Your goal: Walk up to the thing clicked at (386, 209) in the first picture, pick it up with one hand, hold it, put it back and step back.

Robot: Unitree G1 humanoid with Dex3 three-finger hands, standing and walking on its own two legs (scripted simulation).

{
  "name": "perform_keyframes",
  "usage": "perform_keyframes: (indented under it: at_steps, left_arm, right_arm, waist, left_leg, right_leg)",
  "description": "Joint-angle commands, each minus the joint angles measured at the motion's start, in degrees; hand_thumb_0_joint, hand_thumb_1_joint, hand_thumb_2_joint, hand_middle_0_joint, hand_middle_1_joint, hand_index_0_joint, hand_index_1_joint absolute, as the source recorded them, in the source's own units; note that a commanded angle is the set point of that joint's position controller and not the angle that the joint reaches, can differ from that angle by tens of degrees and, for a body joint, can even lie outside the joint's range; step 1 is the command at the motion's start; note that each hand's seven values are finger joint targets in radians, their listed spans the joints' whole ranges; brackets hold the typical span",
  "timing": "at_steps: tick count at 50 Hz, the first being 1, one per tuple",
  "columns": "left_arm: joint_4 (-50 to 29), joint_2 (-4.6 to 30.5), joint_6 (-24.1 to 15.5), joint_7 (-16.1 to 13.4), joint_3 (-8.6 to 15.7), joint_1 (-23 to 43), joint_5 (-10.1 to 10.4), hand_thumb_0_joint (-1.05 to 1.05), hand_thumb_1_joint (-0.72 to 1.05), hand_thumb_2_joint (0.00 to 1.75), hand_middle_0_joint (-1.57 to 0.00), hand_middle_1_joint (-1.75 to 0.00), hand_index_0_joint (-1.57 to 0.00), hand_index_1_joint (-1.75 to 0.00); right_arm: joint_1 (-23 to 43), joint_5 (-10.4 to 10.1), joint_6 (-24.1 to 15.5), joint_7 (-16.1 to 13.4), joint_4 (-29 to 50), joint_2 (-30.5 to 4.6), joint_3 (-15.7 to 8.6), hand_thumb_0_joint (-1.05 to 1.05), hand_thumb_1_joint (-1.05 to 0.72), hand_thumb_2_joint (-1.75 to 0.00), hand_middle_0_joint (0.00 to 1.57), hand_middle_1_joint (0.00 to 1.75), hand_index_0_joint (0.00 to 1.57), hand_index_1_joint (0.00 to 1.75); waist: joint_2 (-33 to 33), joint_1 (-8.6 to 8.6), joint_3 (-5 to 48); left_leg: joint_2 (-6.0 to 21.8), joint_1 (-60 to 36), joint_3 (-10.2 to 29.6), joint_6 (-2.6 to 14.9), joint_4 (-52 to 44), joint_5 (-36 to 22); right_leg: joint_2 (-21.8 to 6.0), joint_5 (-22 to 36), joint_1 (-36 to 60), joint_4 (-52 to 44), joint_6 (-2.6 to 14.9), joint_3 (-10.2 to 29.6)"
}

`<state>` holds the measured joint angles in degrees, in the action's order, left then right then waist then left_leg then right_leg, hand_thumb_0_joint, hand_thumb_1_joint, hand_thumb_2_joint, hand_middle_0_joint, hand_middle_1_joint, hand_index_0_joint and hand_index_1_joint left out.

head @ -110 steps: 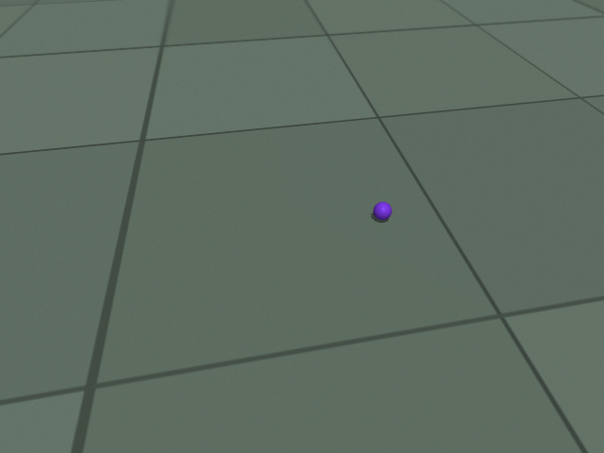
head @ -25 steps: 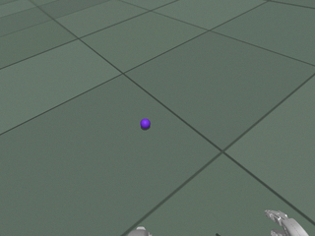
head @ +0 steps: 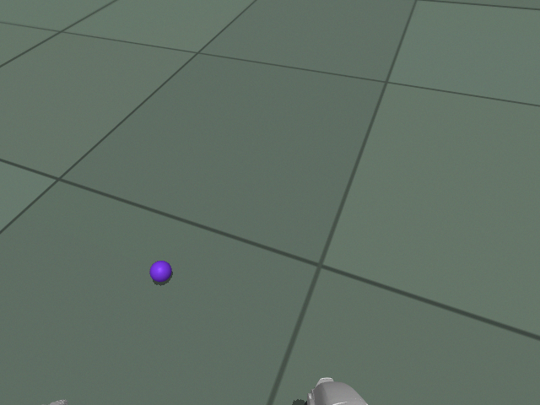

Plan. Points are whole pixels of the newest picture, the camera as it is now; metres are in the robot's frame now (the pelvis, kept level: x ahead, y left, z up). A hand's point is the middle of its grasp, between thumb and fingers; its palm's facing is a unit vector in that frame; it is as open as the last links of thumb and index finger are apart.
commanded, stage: walk up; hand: left
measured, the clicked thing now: (160, 271) +0.81 +0.37 -0.72
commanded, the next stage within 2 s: none
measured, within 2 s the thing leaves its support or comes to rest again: neither
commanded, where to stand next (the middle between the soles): +0.42 +0.52 m, yaw -51 degrees
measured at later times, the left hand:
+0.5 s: hand out of the picture +0.30 +0.53 -0.17, palm faces -0.27 -0.73 -0.63, open 7.4 cm
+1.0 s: hand out of the picture +0.50 +0.64 -0.13, palm faces -0.39 -0.67 -0.63, open 7.4 cm
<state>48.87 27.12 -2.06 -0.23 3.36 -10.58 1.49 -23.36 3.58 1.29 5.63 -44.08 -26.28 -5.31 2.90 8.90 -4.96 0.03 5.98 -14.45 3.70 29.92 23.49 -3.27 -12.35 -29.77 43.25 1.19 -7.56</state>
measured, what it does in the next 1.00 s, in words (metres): steps to the left, turning right: right foot, then left foot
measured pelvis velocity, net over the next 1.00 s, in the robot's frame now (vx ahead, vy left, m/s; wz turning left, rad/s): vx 0.28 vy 0.40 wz -0.50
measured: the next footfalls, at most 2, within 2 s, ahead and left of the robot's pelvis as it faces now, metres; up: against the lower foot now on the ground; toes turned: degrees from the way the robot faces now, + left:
right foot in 0.06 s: +0.16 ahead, -0.09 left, +0.00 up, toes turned -9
left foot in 0.42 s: +0.29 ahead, +0.31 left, +0.00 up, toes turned -12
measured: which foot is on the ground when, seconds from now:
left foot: down 0.00-0.06, up 0.08-0.40, down 0.42-0.76, up 0.78-1.00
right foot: up 0.00-0.04, down 0.06-0.44, up 0.46-0.74, down 0.76-1.00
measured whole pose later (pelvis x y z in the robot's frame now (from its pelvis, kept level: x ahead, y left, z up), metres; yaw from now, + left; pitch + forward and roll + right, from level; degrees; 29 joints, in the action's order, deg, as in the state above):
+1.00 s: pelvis +0.28 +0.40 -0.04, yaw -29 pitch -2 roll -1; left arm 43.0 25.5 -3.2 -6.5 3.9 -18.1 -2.3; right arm -13.4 3.8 6.9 5.5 -36.5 -26.9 -6.2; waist 7.0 1.2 -6.7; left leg 7.5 33.9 6.1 -0.6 73.6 25.4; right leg -4.7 -18.6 -29.5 49.3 0.0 2.7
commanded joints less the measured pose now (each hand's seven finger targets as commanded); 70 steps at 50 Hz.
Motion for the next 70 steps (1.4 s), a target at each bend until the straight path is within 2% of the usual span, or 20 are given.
perform_keyframes:
  at_steps: [1, 3, 4, 10, 16, 20, 22, 23, 29, 35, 37, 38, 40, 44, 51, 54, 56, 57, 62, 70]
  left_arm:
    - [0.2, 11.8, -1.7, -2.7, 5.2, -19.7, 0.1, 0.00, 0.90, 0.90, -0.20, -0.30, -0.20, -0.30]
    - [-2.3, 19.3, -1.8, -5.1, 7.3, -22.4, -1.0, 0.00, 0.90, 0.90, -0.20, -0.30, -0.20, -0.30]
    - [-5.9, 20.4, -1.7, -6.0, 6.9, -15.8, 0.3, 0.00, 0.90, 0.90, -0.20, -0.30, -0.20, -0.30]
    - [-8.5, 15.6, -4.1, -6.5, 4.8, -5.4, -0.7, 0.00, 0.90, 0.90, -0.20, -0.30, -0.20, -0.30]
    - [-8.5, 20.7, -3.4, -6.9, 6.7, -9.6, -3.7, 0.00, 0.90, 0.90, -0.20, -0.30, -0.20, -0.30]
    - [-8.6, 20.6, -2.9, -7.3, 6.7, -6.0, -4.1, 0.00, 0.90, 0.90, -0.20, -0.30, -0.20, -0.30]
    - [-9.0, 8.2, -2.7, -7.7, 3.1, -6.5, -4.2, 0.00, 0.90, 0.90, -0.20, -0.30, -0.20, -0.30]
    - [-9.4, 8.7, -2.7, -8.9, 2.6, -7.7, -3.1, 0.00, 0.90, 0.90, -0.20, -0.30, -0.20, -0.30]
    - [0.0, 12.5, -1.9, -7.0, 3.4, -15.8, -0.5, 0.00, 0.90, 0.90, -0.20, -0.30, -0.20, -0.30]
    - [-2.0, 10.2, -1.2, -7.4, 4.4, -22.9, -0.1, 0.00, 0.90, 0.90, -0.20, -0.30, -0.20, -0.30]
    - [-1.0, 14.1, -1.4, -8.6, 6.9, -32.1, -1.2, 0.00, 0.90, 0.90, -0.20, -0.30, -0.20, -0.30]
    - [-4.0, 17.2, -1.5, -9.3, 8.0, -29.9, -2.1, 0.00, 0.90, 0.90, -0.20, -0.30, -0.20, -0.30]
    - [-10.6, 17.8, -1.6, -10.1, 7.3, -13.0, -0.7, 0.00, 0.90, 0.90, -0.20, -0.30, -0.20, -0.30]
    - [-9.9, 16.3, -2.4, -9.2, 6.6, -7.7, -2.7, 0.00, 0.90, 0.90, -0.20, -0.30, -0.20, -0.30]
    - [-8.1, 22.0, -2.6, -8.0, 8.9, -8.9, -4.7, 0.00, 0.90, 0.90, -0.20, -0.30, -0.20, -0.30]
    - [-7.7, 18.5, -2.1, -7.9, 7.6, -5.2, -4.2, 0.00, 0.90, 0.90, -0.20, -0.30, -0.20, -0.30]
    - [-9.4, 10.2, -2.0, -9.2, 4.7, -1.5, -2.7, 0.00, 0.90, 0.90, -0.20, -0.30, -0.20, -0.30]
    - [-8.6, 12.6, -2.5, -9.9, 4.3, 0.1, -3.5, 0.00, 0.90, 0.90, -0.20, -0.30, -0.20, -0.30]
    - [-0.2, 11.7, -2.4, -6.8, 4.5, -10.1, -0.9, 0.00, 0.90, 0.90, -0.20, -0.30, -0.20, -0.30]
    - [-5.1, 6.7, -1.8, -2.4, 3.3, -3.4, -2.8, 0.00, 0.90, 0.90, -0.20, -0.30, -0.20, -0.30]
  right_arm:
    - [10.9, -0.2, -1.8, -1.4, 11.5, -10.2, -3.2, 0.00, -0.90, -0.90, 0.20, 0.30, 0.20, 0.30]
    - [3.8, -0.2, -1.3, -1.7, 12.5, -5.9, -1.2, 0.00, -0.90, -0.90, 0.20, 0.30, 0.20, 0.30]
    - [3.6, -0.6, -0.3, -1.8, 12.6, -12.5, -3.4, 0.00, -0.90, -0.90, 0.20, 0.30, 0.20, 0.30]
    - [2.7, 0.1, 1.0, -0.5, 10.2, -10.8, -2.9, 0.00, -0.90, -0.90, 0.20, 0.30, 0.20, 0.30]
    - [10.6, 0.1, 2.8, 0.5, 14.4, -10.7, -4.7, 0.00, -0.90, -0.90, 0.20, 0.30, 0.20, 0.30]
    - [5.1, 0.4, 1.8, 0.5, 12.8, -11.1, -6.2, 0.00, -0.90, -0.90, 0.20, 0.30, 0.20, 0.30]
    - [-6.4, 1.9, 0.4, -0.8, 9.3, -16.7, -8.1, 0.00, -0.90, -0.90, 0.20, 0.30, 0.20, 0.30]
    - [0.9, 0.1, -0.6, -1.8, 10.7, -22.2, -8.5, 0.00, -0.90, -0.90, 0.20, 0.30, 0.20, 0.30]
    - [9.7, 0.5, -0.8, -3.3, 11.8, -10.7, -4.8, 0.00, -0.90, -0.90, 0.20, 0.30, 0.20, 0.30]
    - [12.1, 1.4, 1.2, -3.2, 15.9, -8.1, -4.3, 0.00, -0.90, -0.90, 0.20, 0.30, 0.20, 0.30]
    - [15.0, 0.3, 1.1, -2.8, 18.5, -6.3, -3.6, 0.00, -0.90, -0.90, 0.20, 0.30, 0.20, 0.30]
    - [10.2, -0.2, 1.4, -2.9, 18.3, -4.3, -3.0, 0.00, -0.90, -0.90, 0.20, 0.30, 0.20, 0.30]
    - [6.5, 0.0, 4.0, -4.3, 16.4, -11.6, -5.5, 0.00, -0.90, -0.90, 0.20, 0.30, 0.20, 0.30]
    - [6.5, 0.2, 4.1, -1.9, 12.9, -10.9, -5.2, 0.00, -0.90, -0.90, 0.20, 0.30, 0.20, 0.30]
    - [9.0, 0.0, 4.6, -0.4, 12.4, -11.0, -5.4, 0.00, -0.90, -0.90, 0.20, 0.30, 0.20, 0.30]
    - [-2.6, 0.4, 3.6, -0.8, 8.0, -11.3, -6.5, 0.00, -0.90, -0.90, 0.20, 0.30, 0.20, 0.30]
    - [2.0, 0.1, 2.7, -2.0, 8.9, -20.7, -7.6, 0.00, -0.90, -0.90, 0.20, 0.30, 0.20, 0.30]
    - [10.7, -0.5, 2.4, -2.4, 10.4, -22.7, -7.5, 0.00, -0.90, -0.90, 0.20, 0.30, 0.20, 0.30]
    - [13.2, 0.1, 1.4, -3.5, 9.7, -13.2, -4.4, 0.00, -0.90, -0.90, 0.20, 0.30, 0.20, 0.30]
    - [3.9, -2.9, -2.9, -6.2, 3.6, -13.1, -2.4, 0.00, -0.90, -0.90, 0.20, 0.30, 0.20, 0.30]
  waist:
    - [-3.5, -14.44, 10.7]
    - [-16.6, -13.12, 12.6]
    - [-8.5, -11.60, 13.6]
    - [-7.3, -3.14, 3.0]
    - [-12.5, -5.86, 3.7]
    - [-11.6, -0.75, 4.7]
    - [18.0, 5.21, 5.5]
    - [27.0, -0.01, 4.7]
    - [11.1, -5.69, 4.7]
    - [7.9, -9.71, 7.5]
    - [-3.7, -16.94, 10.2]
    - [-16.1, -15.54, 12.9]
    - [-2.7, -9.05, 10.1]
    - [-5.3, -5.84, 2.4]
    - [-14.8, -8.71, 2.6]
    - [-7.4, -2.44, 7.8]
    - [23.5, -1.42, 0.8]
    - [18.9, -4.11, -2.7]
    - [12.4, -6.82, 0.4]
    - [1.3, -6.48, 5.5]
  left_leg:
    - [8.9, 14.6, 4.9, -2.05, 19.5, -42.4]
    - [1.3, 39.3, 12.4, -6.32, 45.8, 12.3]
    - [2.0, 42.4, 24.5, -7.73, 54.1, 11.2]
    - [4.5, 26.2, 18.9, -4.34, 36.5, -2.4]
    - [7.6, 24.6, 17.6, -3.60, 31.3, -3.5]
    - [3.7, 12.9, 14.1, -2.42, 20.7, 1.2]
    - [12.1, 0.0, 30.6, -2.13, -2.0, 9.6]
    - [22.8, 2.1, 52.8, 2.45, -13.9, 3.4]
    - [13.4, 3.7, 22.7, 2.90, 0.6, -32.6]
    - [11.8, 12.4, 13.9, -1.43, 10.6, -45.3]
    - [6.3, 30.7, 9.7, -7.10, 30.0, -30.5]
    - [1.1, 43.7, 13.4, -10.04, 47.6, 11.8]
    - [6.2, 40.3, 26.7, -10.36, 64.6, 10.7]
    - [6.3, 31.5, 21.5, -4.54, 54.0, -1.2]
    - [7.2, 23.8, 15.1, -3.34, 32.0, 7.6]
    - [2.7, 7.9, 10.9, -2.58, 14.2, 6.5]
    - [20.0, 14.1, 44.8, 4.16, -10.7, 7.7]
    - [26.1, 22.1, 53.8, 11.26, -14.9, 11.3]
    - [15.2, 12.0, 28.0, 8.93, 2.2, -14.2]
    - [24.2, -0.9, 33.1, 6.34, 1.7, -28.1]
  right_leg:
    - [1.9, 3.5, 31.8, -10.7, 2.72, 0.1]
    - [-19.7, -5.0, 44.9, -17.4, 10.89, 36.3]
    - [-26.7, -12.7, 39.0, -22.9, 19.53, 53.9]
    - [-7.5, 18.0, 6.2, -14.7, 9.77, 18.8]
    - [-8.9, -11.2, -1.5, -14.3, 11.83, 25.0]
    - [-8.1, -10.6, -8.8, -5.1, 9.61, 24.4]
    - [6.6, -21.3, -23.2, 27.9, 2.88, 9.5]
    - [7.1, -25.8, -29.2, 38.2, 2.91, 10.3]
    - [0.5, -13.6, -11.6, 24.5, 0.46, 6.5]
    - [1.2, -4.1, 11.8, 1.1, 3.69, 3.1]
    - [-1.5, 7.1, 34.4, -11.6, 7.11, 9.7]
    - [-19.4, 12.8, 39.9, -14.3, 15.35, 35.1]
    - [-29.7, 2.3, 20.1, -18.7, 23.92, 46.3]
    - [-11.3, -15.1, 2.9, -16.1, 10.95, 24.1]
    - [-9.2, -21.4, -3.3, -12.0, 10.53, 26.8]
    - [-4.6, -11.3, -8.4, 2.3, 5.62, 19.3]
    - [11.2, -23.9, -24.6, 31.2, 0.78, 8.7]
    - [5.5, -22.0, -21.0, 36.8, 1.72, 11.1]
    - [2.1, -16.0, -9.2, 26.2, 0.07, 4.6]
    - [3.0, -17.7, -2.4, 7.6, 2.81, 9.5]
